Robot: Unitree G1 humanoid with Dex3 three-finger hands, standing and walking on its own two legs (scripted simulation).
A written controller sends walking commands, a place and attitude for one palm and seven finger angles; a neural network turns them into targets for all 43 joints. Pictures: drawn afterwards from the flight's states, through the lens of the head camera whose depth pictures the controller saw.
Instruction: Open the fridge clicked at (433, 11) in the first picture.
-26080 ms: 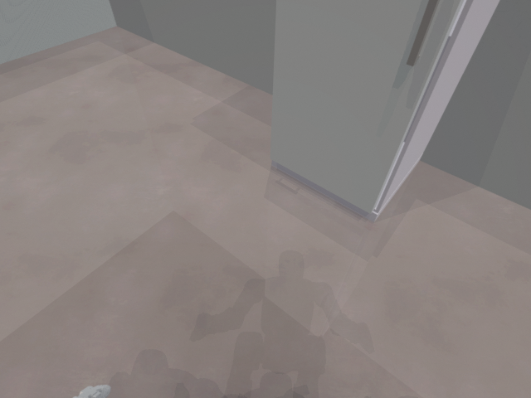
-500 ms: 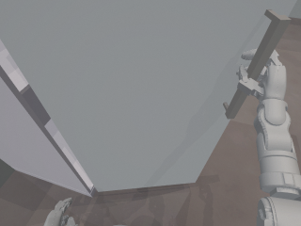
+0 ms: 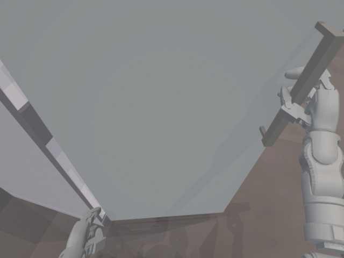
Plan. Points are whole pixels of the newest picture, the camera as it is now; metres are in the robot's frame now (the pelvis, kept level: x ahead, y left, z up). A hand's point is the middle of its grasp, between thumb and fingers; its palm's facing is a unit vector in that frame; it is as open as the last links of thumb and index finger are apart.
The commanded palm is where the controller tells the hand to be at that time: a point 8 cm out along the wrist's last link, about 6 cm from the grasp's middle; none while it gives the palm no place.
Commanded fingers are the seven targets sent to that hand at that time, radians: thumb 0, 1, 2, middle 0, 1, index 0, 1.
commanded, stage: loosen the grip on the handle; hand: right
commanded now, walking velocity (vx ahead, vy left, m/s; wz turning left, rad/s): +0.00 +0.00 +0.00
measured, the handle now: (288, 96) +0.42 -0.22 +0.18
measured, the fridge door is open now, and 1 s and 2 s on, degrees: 69 68 68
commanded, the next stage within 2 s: slip the hand off the handle in 0.56 s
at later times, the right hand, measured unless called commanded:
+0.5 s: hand (288, 109) +0.37 -0.21 +0.18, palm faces +0.24 +0.95 -0.20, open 13.8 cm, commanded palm +0.34 -0.26 +0.18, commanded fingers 0.00 0.55 -0.20 0.25 1.15 0.25 1.15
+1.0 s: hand (311, 113) +0.37 -0.25 +0.18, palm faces +0.31 +0.93 -0.19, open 14.7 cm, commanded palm +0.33 -0.30 +0.18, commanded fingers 0.00 0.55 -0.20 0.25 1.15 0.25 1.15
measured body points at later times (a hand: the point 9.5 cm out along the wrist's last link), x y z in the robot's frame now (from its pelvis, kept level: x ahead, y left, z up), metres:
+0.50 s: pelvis -0.01 +0.01 -0.01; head -0.01 +0.01 +0.44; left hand +0.09 +0.27 -0.12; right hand +0.36 -0.26 +0.19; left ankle +0.01 +0.11 -0.74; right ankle +0.03 -0.11 -0.74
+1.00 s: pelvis +0.02 +0.00 -0.01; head +0.02 +0.01 +0.44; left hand +0.19 +0.24 -0.10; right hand +0.35 -0.30 +0.19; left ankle +0.01 +0.11 -0.74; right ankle +0.03 -0.11 -0.74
